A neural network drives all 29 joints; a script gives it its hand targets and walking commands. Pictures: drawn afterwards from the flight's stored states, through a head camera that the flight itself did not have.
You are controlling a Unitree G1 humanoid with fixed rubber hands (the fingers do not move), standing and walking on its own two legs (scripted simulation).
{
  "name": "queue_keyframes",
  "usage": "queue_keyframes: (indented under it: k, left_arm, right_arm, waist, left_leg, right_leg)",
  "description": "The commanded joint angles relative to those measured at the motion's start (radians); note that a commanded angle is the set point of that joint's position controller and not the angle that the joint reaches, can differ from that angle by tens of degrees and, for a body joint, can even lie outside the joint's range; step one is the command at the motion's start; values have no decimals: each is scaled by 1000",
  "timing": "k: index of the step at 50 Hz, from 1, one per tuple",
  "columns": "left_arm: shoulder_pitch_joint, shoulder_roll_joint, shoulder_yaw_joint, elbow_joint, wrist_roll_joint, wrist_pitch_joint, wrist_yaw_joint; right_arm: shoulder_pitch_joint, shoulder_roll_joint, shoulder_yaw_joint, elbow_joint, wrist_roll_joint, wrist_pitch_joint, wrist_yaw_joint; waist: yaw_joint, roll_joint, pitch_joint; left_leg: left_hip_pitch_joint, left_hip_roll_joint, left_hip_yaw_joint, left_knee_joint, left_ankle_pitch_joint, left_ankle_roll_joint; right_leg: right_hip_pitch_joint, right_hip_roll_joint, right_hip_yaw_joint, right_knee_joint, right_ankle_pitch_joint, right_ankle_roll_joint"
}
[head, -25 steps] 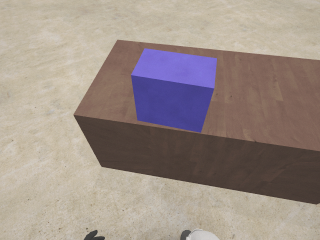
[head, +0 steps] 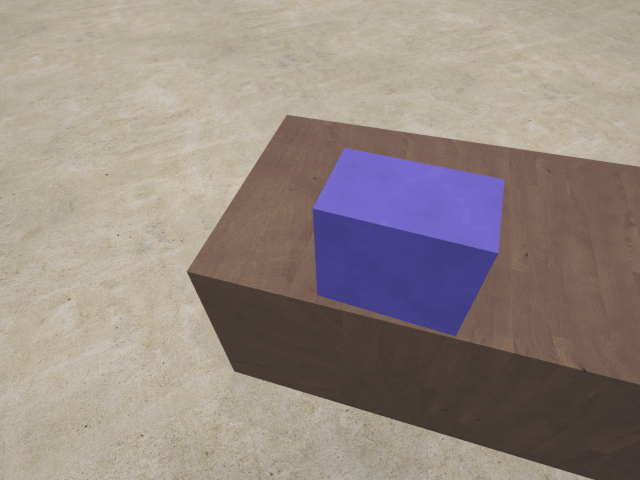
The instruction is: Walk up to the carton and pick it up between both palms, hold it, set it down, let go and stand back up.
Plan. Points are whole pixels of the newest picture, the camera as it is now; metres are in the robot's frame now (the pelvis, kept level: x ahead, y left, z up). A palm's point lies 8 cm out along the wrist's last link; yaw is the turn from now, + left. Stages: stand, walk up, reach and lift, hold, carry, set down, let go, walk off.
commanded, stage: walk up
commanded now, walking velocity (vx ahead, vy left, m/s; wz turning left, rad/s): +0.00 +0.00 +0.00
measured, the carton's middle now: (400, 243) +0.54 -0.10 -0.09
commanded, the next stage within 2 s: none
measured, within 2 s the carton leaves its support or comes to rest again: neither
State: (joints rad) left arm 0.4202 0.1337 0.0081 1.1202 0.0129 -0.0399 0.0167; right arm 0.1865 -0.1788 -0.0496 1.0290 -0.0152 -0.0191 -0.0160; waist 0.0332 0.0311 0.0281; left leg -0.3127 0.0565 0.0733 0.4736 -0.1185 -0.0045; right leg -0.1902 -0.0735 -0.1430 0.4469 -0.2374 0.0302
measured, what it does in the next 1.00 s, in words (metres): steps on the spot: right foot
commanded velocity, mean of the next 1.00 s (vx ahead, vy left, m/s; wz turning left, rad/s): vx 0.00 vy -0.02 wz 0.00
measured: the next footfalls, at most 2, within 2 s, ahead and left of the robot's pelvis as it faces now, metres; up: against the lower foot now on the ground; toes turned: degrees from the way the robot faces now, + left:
right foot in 0.30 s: +0.05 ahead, -0.15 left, +0.00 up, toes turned -4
left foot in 1.66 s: +0.16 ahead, +0.12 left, +0.00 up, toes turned -1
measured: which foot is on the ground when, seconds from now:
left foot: down 0.00-1.00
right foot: down 0.00-0.00, up 0.02-0.28, down 0.30-1.00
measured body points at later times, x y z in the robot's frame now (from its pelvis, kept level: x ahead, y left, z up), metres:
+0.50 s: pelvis +0.01 +0.01 +0.01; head +0.01 +0.00 +0.46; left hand -0.02 +0.22 -0.15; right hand +0.00 -0.21 -0.16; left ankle +0.06 +0.11 -0.74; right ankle -0.01 -0.11 -0.74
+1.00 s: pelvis +0.00 -0.05 +0.00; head +0.01 -0.06 +0.45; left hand +0.00 +0.19 -0.15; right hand -0.03 -0.27 -0.17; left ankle +0.06 +0.11 -0.73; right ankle +0.00 -0.16 -0.74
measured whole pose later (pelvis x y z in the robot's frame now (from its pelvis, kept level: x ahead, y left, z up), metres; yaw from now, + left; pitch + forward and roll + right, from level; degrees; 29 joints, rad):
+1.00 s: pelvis +0.00 -0.05 +0.00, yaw -1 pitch +0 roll +1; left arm 0.32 0.15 0.02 1.07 0.03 0.00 0.03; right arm 0.32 -0.16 -0.04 1.15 -0.01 0.03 -0.04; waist 0.00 0.02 -0.01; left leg -0.33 0.08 0.06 0.50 -0.23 -0.03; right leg -0.24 -0.02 -0.04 0.50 -0.25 0.00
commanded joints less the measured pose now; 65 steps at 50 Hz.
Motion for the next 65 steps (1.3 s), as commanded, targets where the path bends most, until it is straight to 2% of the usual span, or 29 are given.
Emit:
queue_keyframes:
  k: [1, 2, 3, 4, 8, 12, 14, 16, 17, 18, 37, 38, 39, 40, 41, 42, 43, 44, 46, 47, 48, 49, 50, 51, 53, 56, 58, 61, 65]
  left_arm:
    - [101, 14, 1, -44, 3, 20, 13]
    - [133, -5, -4, -6, -21, 51, 24]
    - [97, 44, 6, -9, -13, 67, 26]
    - [64, 65, 16, -16, -3, 72, 21]
    - [74, 35, 16, 10, 8, 69, 12]
    - [32, 34, 12, 4, -1, 56, 20]
    - [40, 35, 6, 12, 1, 47, 24]
    - [41, 71, 5, 1, 15, 30, 24]
    - [12, 75, 5, 11, -2, 29, 21]
    - [-2, 47, -2, 10, -5, 22, 18]
    - [18, 43, -6, 19, -7, 13, 21]
    - [-4, 197, 53, 22, -10, 43, 28]
    - [-50, 157, 52, -24, 3, 57, 24]
    - [-72, 132, 54, -52, 20, 67, 17]
    - [-113, 98, 51, -80, 25, 72, 10]
    - [-123, 69, 49, -96, 27, 71, 3]
    - [-24, -79, 3, -72, -5, 55, -14]
    - [41, -48, 9, -54, 5, 47, -12]
    - [91, 35, 26, -9, 13, 47, 11]
    - [95, 54, 24, -13, 22, 46, 19]
    - [123, 67, 18, -24, 28, 36, 22]
    - [34, 125, 15, -66, 9, 36, 26]
    - [-60, 111, 10, -81, 3, 34, 24]
    - [-119, 115, 7, -93, 1, 23, 21]
    - [-114, 122, 7, -80, 0, 8, 18]
    - [-50, 93, 1, -49, -5, -3, 15]
    - [6, 51, -2, -29, -12, -7, 16]
    - [-7, 68, 8, -23, -11, 1, 17]
    - [-13, 60, 10, -17, -7, 4, 16]
  right_arm:
    - [177, -159, -10, -2, -11, -29, -15]
    - [117, -139, -1, -4, 13, -14, -15]
    - [69, -96, 8, -11, 12, -5, -11]
    - [42, -71, 18, -11, 9, 1, -11]
    - [58, -55, 26, 12, 12, -8, -18]
    - [54, -62, 29, 35, 8, -2, -24]
    - [72, -74, 23, 51, 17, 7, -22]
    - [90, -68, 17, 56, 23, 10, -14]
    - [92, -19, 25, 59, 28, 9, -10]
    - [100, -25, 25, 72, 21, 8, -10]
    - [200, -6, 43, 142, 9, 4, -12]
    - [171, -142, -1, 62, -31, 7, -34]
    - [265, -235, -31, 79, -32, 18, -48]
    - [310, -212, -36, 92, -30, 26, -60]
    - [310, -171, -35, 97, -31, 25, -67]
    - [261, -154, -39, 87, -27, 23, -73]
    - [121, 9, 18, 92, 12, 16, -65]
    - [81, -31, 4, 87, 9, 22, -60]
    - [110, -53, -1, 87, -2, 35, -42]
    - [160, -55, -2, 97, -6, 40, -30]
    - [210, -21, 6, 104, -1, 42, -18]
    - [207, 56, 27, 78, 16, 45, -14]
    - [204, 26, 22, 91, 7, 50, -8]
    - [225, 33, 26, 103, 3, 51, -2]
    - [237, 12, 29, 113, 0, 37, -2]
    - [246, -32, 33, 111, 6, 4, -10]
    - [210, -55, 31, 111, 17, -4, -14]
    - [219, -18, 40, 128, 10, 0, -14]
    - [216, -12, 40, 135, 9, 4, -19]
  waist:
    - [1, 154, -76]
    - [-23, 237, -67]
    - [-20, 219, 20]
    - [-19, 217, 44]
    - [-4, 129, -12]
    - [-13, 114, -11]
    - [-10, 75, -11]
    - [-35, 28, 4]
    - [-51, -98, 51]
    - [-49, -111, 46]
    - [-45, -26, 57]
    - [-104, -145, 93]
    - [-131, 32, 26]
    - [-149, 142, 10]
    - [-128, 114, -4]
    - [-100, 106, -19]
    - [23, 215, -67]
    - [37, 265, -25]
    - [17, 150, 2]
    - [1, 67, 40]
    - [-5, -65, 20]
    - [-36, -272, 58]
    - [-54, -234, 123]
    - [-85, -193, 120]
    - [-92, -161, 85]
    - [-66, -149, 5]
    - [-29, -62, 13]
    - [-38, -19, 30]
    - [-38, -26, 43]
  left_leg:
    - [274, 301, -266, -152, 497, 29]
    - [125, 279, -268, -214, 190, 106]
    - [46, 226, -276, -285, -86, 97]
    - [18, 190, -259, -318, -207, 79]
    - [64, 156, -186, -285, -106, 107]
    - [72, 156, -186, -248, -110, 132]
    - [38, 141, -185, -238, -156, 96]
    - [-1, 100, -164, -231, -192, 48]
    - [58, 52, -109, -217, -107, 34]
    - [130, 48, -96, -172, -44, 31]
    - [113, 51, -90, -151, -36, 12]
    - [133, 205, -202, -135, -83, 42]
    - [192, 328, -388, -210, -139, 119]
    - [179, 421, -489, -262, -113, 184]
    - [119, 417, -445, -275, -117, 198]
    - [61, 374, -368, -275, -159, 182]
    - [-149, 142, -114, -286, -190, 119]
    - [-108, 79, -44, -247, -223, 87]
    - [-99, 74, -37, -182, -288, 80]
    - [-140, 86, -56, -157, -318, 49]
    - [-158, 47, -25, -35, -283, 9]
    - [-93, -9, 0, -3, -279, -27]
    - [44, 6, -36, 83, -226, -20]
    - [77, -7, -29, 90, -154, -16]
    - [74, -1, -30, 24, -56, -11]
    - [140, 50, -64, -113, 36, -11]
    - [142, 64, -81, -109, 56, -16]
    - [102, 56, -71, -134, 27, -24]
    - [123, 59, -71, -132, 24, -22]
  right_leg:
    - [-160, -32, 64, 114, -262, -26]
    - [-86, 3, 89, 116, -299, -30]
    - [-103, 19, 95, 142, -263, -31]
    - [-106, 32, 100, 168, -220, -37]
    - [-94, 40, 119, 236, -172, -35]
    - [-58, 45, 115, 89, -109, -35]
    - [41, 31, 121, -69, 61, -42]
    - [79, -47, 190, -107, 70, -49]
    - [-42, -35, 192, -124, 14, -54]
    - [-82, -37, 201, -162, -11, -51]
    - [-46, -26, 189, -180, -17, -69]
    - [-163, 33, 78, 0, -52, -38]
    - [-268, 56, 56, 165, -136, -24]
    - [-323, 48, 93, 361, -236, -24]
    - [-323, 26, 148, 504, -216, -19]
    - [-309, 13, 172, 577, -175, -11]
    - [-14, -2, 201, 357, -169, -31]
    - [-39, 65, 96, 212, -147, -26]
    - [24, 121, 9, 19, -56, -20]
    - [43, 76, 62, -77, -10, -22]
    - [69, -81, 251, -188, -71, -32]
    - [-156, -207, 426, -334, -338, -74]
    - [-295, -196, 414, -359, -397, -100]
    - [-298, -153, 352, -345, -334, -96]
    - [-169, -98, 264, -284, -146, -85]
    - [-15, -76, 233, -196, 72, -76]
    - [4, -36, 207, -177, 173, -70]
    - [32, -28, 188, -157, 143, -71]
    - [11, -23, 185, -160, 119, -69]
